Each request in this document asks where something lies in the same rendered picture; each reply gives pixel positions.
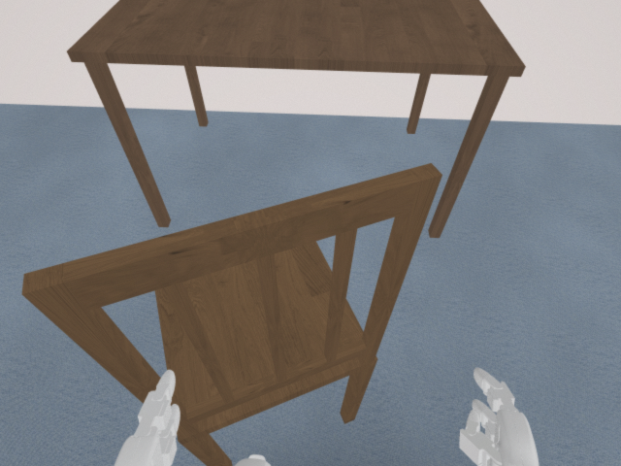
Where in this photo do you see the chair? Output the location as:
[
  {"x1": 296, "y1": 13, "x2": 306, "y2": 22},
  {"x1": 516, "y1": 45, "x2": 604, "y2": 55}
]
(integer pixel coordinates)
[{"x1": 22, "y1": 163, "x2": 442, "y2": 466}]

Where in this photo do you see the table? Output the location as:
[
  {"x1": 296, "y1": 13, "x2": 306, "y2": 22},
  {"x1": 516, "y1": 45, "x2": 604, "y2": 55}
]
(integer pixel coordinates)
[{"x1": 67, "y1": 0, "x2": 526, "y2": 238}]

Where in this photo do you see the right robot hand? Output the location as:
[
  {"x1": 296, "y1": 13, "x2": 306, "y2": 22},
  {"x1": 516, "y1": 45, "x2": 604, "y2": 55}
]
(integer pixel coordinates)
[{"x1": 459, "y1": 368, "x2": 539, "y2": 466}]

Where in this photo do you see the left robot hand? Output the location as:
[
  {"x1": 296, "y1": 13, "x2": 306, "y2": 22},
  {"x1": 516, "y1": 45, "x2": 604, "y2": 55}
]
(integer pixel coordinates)
[{"x1": 114, "y1": 370, "x2": 180, "y2": 466}]

